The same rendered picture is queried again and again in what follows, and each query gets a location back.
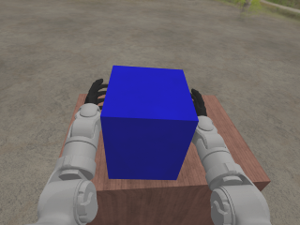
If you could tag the robot right forearm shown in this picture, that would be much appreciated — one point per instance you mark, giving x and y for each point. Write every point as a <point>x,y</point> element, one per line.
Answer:
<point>218,163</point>

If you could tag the robot left hand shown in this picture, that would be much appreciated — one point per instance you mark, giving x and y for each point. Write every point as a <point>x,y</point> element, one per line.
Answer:
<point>93,93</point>

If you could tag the pedestal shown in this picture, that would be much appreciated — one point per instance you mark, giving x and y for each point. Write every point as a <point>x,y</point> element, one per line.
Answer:
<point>184,201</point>

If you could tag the robot right hand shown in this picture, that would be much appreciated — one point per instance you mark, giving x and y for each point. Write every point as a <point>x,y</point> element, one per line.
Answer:
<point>198,103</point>

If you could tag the robot left forearm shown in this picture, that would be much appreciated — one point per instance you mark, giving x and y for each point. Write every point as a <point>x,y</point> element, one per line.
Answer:
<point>78,157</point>

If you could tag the left robot upper arm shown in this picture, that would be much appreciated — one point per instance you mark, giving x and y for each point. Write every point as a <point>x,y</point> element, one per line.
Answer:
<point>67,202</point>

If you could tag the carton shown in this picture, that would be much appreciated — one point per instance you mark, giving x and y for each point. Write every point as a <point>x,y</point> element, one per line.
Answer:
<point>148,120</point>

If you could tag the right robot upper arm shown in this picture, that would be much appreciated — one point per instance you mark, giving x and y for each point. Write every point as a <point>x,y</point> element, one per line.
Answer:
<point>238,205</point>

